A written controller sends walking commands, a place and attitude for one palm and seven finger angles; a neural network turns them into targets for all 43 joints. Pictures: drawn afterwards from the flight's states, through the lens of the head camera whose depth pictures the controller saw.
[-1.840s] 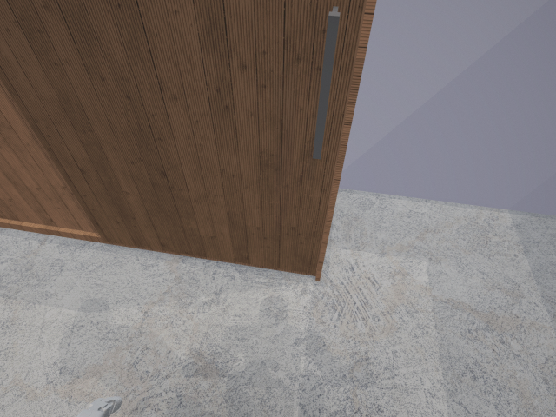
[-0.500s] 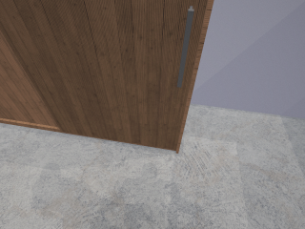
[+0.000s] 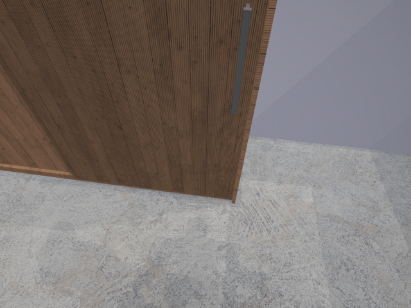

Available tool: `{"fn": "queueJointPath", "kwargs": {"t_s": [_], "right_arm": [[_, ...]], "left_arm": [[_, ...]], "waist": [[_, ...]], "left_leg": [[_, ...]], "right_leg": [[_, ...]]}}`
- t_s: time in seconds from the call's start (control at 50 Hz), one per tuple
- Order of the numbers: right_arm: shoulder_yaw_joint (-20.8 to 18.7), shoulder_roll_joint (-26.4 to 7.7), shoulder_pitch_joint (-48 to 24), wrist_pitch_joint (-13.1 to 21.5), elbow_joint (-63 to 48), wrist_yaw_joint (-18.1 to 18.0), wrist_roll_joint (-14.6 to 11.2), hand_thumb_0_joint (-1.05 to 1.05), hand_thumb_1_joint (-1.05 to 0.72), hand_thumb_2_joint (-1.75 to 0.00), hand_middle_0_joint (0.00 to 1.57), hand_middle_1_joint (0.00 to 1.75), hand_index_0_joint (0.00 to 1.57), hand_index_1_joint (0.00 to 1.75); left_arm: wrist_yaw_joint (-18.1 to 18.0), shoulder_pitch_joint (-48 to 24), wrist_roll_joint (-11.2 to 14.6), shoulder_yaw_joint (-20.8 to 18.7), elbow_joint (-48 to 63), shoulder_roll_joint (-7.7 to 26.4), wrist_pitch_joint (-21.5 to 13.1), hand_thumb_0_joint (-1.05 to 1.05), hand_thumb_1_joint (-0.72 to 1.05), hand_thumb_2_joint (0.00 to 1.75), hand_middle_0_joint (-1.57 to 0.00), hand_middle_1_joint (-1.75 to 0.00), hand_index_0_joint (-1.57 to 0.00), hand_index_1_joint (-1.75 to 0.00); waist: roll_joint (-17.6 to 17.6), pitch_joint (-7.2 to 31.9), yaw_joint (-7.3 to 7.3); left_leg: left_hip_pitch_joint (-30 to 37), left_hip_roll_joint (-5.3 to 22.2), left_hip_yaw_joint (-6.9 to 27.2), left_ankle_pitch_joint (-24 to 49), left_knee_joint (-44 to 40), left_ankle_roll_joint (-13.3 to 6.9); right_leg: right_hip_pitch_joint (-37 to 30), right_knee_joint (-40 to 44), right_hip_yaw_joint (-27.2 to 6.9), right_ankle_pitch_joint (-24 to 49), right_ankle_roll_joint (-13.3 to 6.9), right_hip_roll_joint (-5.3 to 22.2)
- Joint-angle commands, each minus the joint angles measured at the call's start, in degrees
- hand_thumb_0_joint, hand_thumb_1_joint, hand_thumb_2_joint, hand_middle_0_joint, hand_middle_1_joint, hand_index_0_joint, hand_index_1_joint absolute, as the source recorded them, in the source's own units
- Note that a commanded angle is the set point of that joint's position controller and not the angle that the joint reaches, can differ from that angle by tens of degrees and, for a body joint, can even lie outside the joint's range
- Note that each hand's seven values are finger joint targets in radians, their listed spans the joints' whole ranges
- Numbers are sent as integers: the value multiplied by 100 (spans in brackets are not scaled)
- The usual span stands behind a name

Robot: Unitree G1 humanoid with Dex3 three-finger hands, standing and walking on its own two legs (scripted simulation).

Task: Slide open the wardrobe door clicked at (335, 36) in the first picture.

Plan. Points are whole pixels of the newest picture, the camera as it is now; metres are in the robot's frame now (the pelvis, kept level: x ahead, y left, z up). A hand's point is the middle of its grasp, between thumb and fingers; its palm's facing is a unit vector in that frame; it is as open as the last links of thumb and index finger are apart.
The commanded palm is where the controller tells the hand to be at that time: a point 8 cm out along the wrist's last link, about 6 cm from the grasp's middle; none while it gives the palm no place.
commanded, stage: take the last steps up to it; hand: right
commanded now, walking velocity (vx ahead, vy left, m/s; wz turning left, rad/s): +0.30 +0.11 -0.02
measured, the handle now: (240, 65) +0.76 -0.06 +0.09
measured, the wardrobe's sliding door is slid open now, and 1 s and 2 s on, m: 0.00 0.00 0.00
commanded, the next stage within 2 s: come to a stop and stand still in 0.76 s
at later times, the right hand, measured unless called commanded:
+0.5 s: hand out of the picture +0.15 -0.14 -0.18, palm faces +0.00 +0.98 -0.20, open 7.4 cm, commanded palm none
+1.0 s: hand (248, 293) +0.20 -0.09 -0.20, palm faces +0.11 +0.99 -0.09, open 7.4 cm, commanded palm none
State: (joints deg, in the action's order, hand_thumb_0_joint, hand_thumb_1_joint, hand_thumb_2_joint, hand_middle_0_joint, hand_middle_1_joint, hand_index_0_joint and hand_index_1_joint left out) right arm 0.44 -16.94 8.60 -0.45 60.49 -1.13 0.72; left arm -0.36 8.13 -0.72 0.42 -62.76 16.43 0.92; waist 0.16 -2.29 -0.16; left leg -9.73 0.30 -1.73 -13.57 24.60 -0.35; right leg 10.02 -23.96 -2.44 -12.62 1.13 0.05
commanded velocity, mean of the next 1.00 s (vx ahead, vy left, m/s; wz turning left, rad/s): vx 0.16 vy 0.08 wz -0.01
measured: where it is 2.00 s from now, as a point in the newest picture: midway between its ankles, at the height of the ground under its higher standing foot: outside the picture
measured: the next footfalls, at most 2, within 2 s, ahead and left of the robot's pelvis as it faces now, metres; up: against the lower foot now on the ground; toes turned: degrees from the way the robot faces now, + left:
left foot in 0.48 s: +0.20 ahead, +0.16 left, +0.00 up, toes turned +6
right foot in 0.88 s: +0.35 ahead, -0.04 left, +0.00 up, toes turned -11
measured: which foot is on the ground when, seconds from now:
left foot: down 0.00-0.22, up 0.24-0.46, down 0.48-0.90, up 0.92-1.00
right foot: down 0.00-0.50, up 0.52-0.86, down 0.88-1.00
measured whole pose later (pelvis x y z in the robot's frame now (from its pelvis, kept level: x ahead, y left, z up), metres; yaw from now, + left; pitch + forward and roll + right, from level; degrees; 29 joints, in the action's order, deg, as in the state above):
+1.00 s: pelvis +0.26 +0.05 -0.01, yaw -1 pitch -2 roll +1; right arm -1.4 -7.1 21.4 0.1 64.9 -1.7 1.3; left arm -2.5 7.7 -0.5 -1.1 -57.8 4.7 -3.0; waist 3.3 -2.9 -2.4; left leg -15.7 1.3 -4.1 -30.1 51.0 0.7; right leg 16.7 -32.5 9.8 -13.9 -3.6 3.1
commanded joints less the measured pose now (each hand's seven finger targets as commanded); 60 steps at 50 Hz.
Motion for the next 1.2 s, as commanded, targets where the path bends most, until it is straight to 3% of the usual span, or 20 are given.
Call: {"fn": "queueJointPath", "kwargs": {"t_s": [0.0,0.12,0.16,0.2,0.24,0.3,0.42,0.44,0.46,0.48,0.54,0.62,0.76,0.82,0.84,0.86,0.88,0.94,0.98,1.18], "right_arm": [[-143,-663,389,45,-113,8,9,0,-90,-90,20,30,20,30],[-256,-538,716,53,-77,94,26,0,-90,-90,20,30,20,30],[-245,-289,742,99,-111,132,19,0,-90,-90,20,30,20,30],[-208,24,472,159,-328,157,67,0,-90,-90,20,30,20,30],[-272,-76,83,217,-547,177,105,0,-90,-90,20,30,20,30],[-321,159,245,265,-533,255,50,0,-90,-90,20,30,20,30],[-419,308,1315,273,-91,298,29,0,-90,-90,20,30,20,30],[-486,34,1864,327,84,249,47,0,-90,-90,20,30,20,30],[-639,-536,2497,401,258,147,95,0,-90,-90,20,30,20,30],[-662,-756,2735,383,311,88,32,0,-90,-90,20,30,20,30],[-533,-175,1564,345,77,4,44,0,-90,-90,20,30,20,30],[-342,260,1256,402,-5,-34,106,0,-90,-90,20,30,20,30],[-339,197,1649,438,192,-44,101,0,-90,-90,20,30,20,30],[-336,289,1605,396,241,-43,38,0,-90,-90,20,30,20,30],[-309,428,1664,383,231,-38,32,0,-90,-90,20,30,20,30],[-276,740,1889,341,137,-31,-24,0,-90,-90,20,30,20,30],[-248,677,1877,300,51,-51,-6,0,-90,-90,20,30,20,30],[-249,715,1663,102,219,-88,45,0,-90,-90,20,30,20,30],[-243,757,1738,-17,246,-92,37,0,-90,-90,20,30,20,30],[-423,571,1201,-194,-383,-75,78,0,-90,-90,20,30,20,30]], "left_arm": [[5,212,-50,-99,168,563,-72,0,90,90,-20,-30,-20,-30],[-4,768,-92,-175,102,285,-138,0,90,90,-20,-30,-20,-30],[-33,1136,-85,-236,34,360,-202,0,90,90,-20,-30,-20,-30],[-95,1743,-88,-381,-72,693,-268,0,90,90,-20,-30,-20,-30],[-158,2140,-77,-395,-119,627,-346,0,90,90,-20,-30,-20,-30],[-207,1948,-90,-366,-65,417,-444,0,90,90,-20,-30,-20,-30],[-176,1582,-64,-455,-52,294,-395,0,90,90,-20,-30,-20,-30],[-135,1640,-35,-432,-35,175,-401,0,90,90,-20,-30,-20,-30],[-80,1702,-5,-337,86,-243,-434,0,90,90,-20,-30,-20,-30],[-86,1362,2,-338,297,-286,-433,0,90,90,-20,-30,-20,-30],[-11,1028,-62,-419,281,-331,-367,0,90,90,-20,-30,-20,-30],[30,1294,-98,-374,193,-661,-206,0,90,90,-20,-30,-20,-30],[82,573,-57,-342,540,-703,-313,0,90,90,-20,-30,-20,-30],[5,1064,-66,-350,359,-581,-392,0,90,90,-20,-30,-20,-30],[-35,1599,-76,-407,200,-291,-434,0,90,90,-20,-30,-20,-30],[-109,1952,-119,-489,170,212,-450,0,90,90,-20,-30,-20,-30],[-180,1920,-49,-452,172,335,-346,0,90,90,-20,-30,-20,-30],[-292,585,-7,-237,432,-198,-311,0,90,90,-20,-30,-20,-30],[-287,374,9,-243,427,-201,-272,0,90,90,-20,-30,-20,-30],[-197,166,-84,-605,716,182,-26,0,90,90,-20,-30,-20,-30]], "waist": [[274,343,-33],[267,-542,105],[-433,-625,239],[-1392,-770,442],[-1197,-904,569],[-931,-490,348],[-616,148,-222],[51,459,-466],[1521,837,-717],[1856,751,-781],[780,-267,-286],[426,-437,155],[454,-328,15],[238,-55,302],[-371,256,481],[-1571,595,490],[-1711,646,384],[-853,-223,-36],[-736,-103,-126],[-1147,535,12]], "left_leg": [[103,672,712,-1100,-689,-42],[-710,735,1003,-2485,-746,-405],[-1087,358,537,-1929,104,-314],[-2241,-125,-252,-1363,1862,-95],[-3181,222,205,-1543,2921,-97],[-2819,486,200,-1351,2798,-15],[333,-38,-639,348,434,-11],[1362,209,-306,267,202,-122],[2312,1636,1455,-727,-393,-579],[1926,2438,2868,-1238,-1191,-962],[253,2121,2189,-1939,-1466,-1100],[-698,1525,636,101,-1402,-911],[-48,1377,400,1595,-990,-975],[-182,989,77,1889,-63,-705],[-512,722,-79,1610,930,-499],[-1529,120,-512,-181,2186,-117],[-1765,-25,-278,-2269,3104,21],[-1194,509,189,-1730,2951,183],[-921,510,115,-1301,2566,269],[-1035,283,-136,-996,2164,230]], "right_leg": [[224,163,-324,-417,-174,416],[688,-231,-118,-1638,-285,252],[419,299,-749,-1903,-505,667],[-332,1372,-2401,-2216,-1100,1701],[-927,1389,-2689,-667,-1466,2065],[-1011,1004,-1718,1098,-1362,1875],[464,-53,-382,575,-643,980],[1043,-918,-39,383,-457,722],[2152,-2567,578,-945,-229,251],[2646,-3856,490,-2259,-281,139],[2713,-4634,254,-1320,-328,743],[1916,-3726,585,-706,-151,738],[1462,-1766,906,-383,-146,537],[175,-658,1052,318,-215,306],[-666,-303,595,739,-318,602],[-1480,109,-1067,2199,-851,1960],[-1366,491,-1637,3509,-1367,2667],[289,668,-480,3587,-1238,2159],[362,691,-41,3431,-1076,1862],[-35,235,246,2902,-1088,1794]]}}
